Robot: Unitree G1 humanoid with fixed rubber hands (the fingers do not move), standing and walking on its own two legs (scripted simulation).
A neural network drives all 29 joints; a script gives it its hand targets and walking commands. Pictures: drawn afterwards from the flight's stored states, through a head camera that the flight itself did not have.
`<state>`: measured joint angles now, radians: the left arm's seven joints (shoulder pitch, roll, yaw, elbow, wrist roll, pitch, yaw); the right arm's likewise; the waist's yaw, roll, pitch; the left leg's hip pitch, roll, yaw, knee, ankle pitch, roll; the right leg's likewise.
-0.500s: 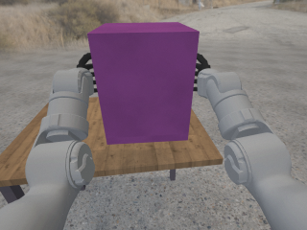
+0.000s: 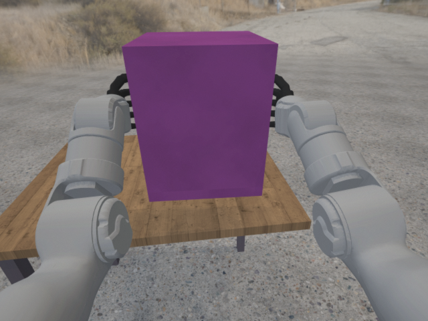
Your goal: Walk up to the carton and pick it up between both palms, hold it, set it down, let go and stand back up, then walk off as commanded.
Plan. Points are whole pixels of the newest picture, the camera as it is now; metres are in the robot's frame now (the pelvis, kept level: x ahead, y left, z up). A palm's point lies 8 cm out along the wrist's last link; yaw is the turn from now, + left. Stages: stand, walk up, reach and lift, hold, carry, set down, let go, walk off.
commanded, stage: hold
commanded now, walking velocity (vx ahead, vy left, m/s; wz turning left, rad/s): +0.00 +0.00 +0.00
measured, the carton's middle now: (202, 110) +0.40 +0.01 +0.32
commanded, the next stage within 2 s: set down in 0.28 s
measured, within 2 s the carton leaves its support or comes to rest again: neither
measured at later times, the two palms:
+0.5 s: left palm (108, 88) +0.36 +0.16 +0.37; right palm (283, 92) +0.36 -0.13 +0.35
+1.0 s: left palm (118, 117) +0.41 +0.17 +0.31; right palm (267, 106) +0.42 -0.12 +0.31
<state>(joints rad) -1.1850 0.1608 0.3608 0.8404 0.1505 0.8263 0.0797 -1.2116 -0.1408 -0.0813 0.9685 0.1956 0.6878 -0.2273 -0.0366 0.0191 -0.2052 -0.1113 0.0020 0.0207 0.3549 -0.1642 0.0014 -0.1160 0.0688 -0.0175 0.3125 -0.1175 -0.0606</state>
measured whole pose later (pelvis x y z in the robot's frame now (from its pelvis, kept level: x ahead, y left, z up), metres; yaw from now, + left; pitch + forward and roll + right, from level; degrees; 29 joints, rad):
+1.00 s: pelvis +0.03 +0.01 +0.00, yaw +0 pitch -3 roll -1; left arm -1.10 0.10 0.40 0.72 0.26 0.69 0.06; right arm -1.22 -0.15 -0.05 1.07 0.20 0.43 -0.19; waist -0.04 -0.01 -0.16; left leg -0.09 0.00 0.02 0.35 -0.20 0.00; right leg -0.09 0.07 -0.02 0.29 -0.15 -0.06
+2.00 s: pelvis +0.04 +0.01 +0.00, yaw +0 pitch -3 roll -1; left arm -1.05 0.03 0.41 0.70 0.28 0.61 0.12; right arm -1.17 -0.16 -0.08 1.16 0.20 0.27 -0.13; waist -0.02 0.02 -0.09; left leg -0.09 0.00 0.02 0.35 -0.22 0.00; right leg -0.08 0.07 -0.02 0.29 -0.17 -0.06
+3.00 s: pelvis +0.06 +0.00 +0.00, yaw +0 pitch +5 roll +0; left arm -1.02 -0.05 0.44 0.70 0.28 0.47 0.17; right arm -1.13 -0.17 -0.17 1.20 0.19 0.14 -0.08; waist 0.07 0.04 -0.08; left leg -0.23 0.00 0.02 0.35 -0.21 0.00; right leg -0.22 0.07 -0.02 0.29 -0.17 -0.06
